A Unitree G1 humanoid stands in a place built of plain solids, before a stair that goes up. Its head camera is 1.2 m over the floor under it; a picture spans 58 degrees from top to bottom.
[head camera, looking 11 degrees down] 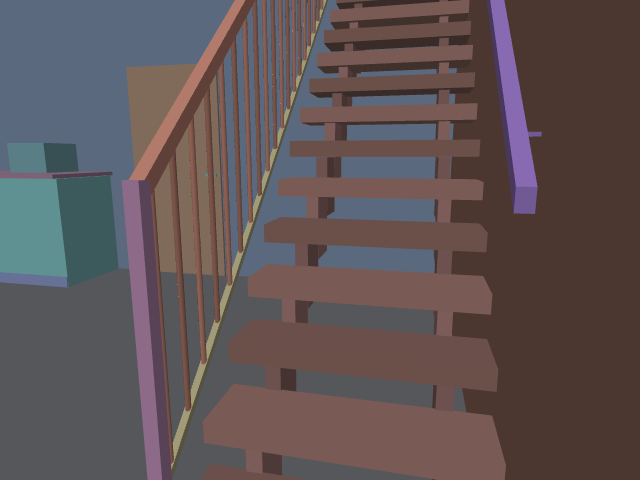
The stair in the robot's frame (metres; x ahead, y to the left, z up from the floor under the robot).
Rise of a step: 0.18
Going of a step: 0.20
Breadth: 0.91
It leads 13 degrees to the right of straight ahead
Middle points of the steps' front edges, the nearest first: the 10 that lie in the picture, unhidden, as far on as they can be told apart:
1.15 -0.07 0.36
1.35 -0.11 0.55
1.55 -0.16 0.73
1.74 -0.20 0.91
1.94 -0.24 1.09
2.14 -0.29 1.27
2.33 -0.33 1.46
2.53 -0.38 1.64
2.73 -0.42 1.82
2.92 -0.47 2.00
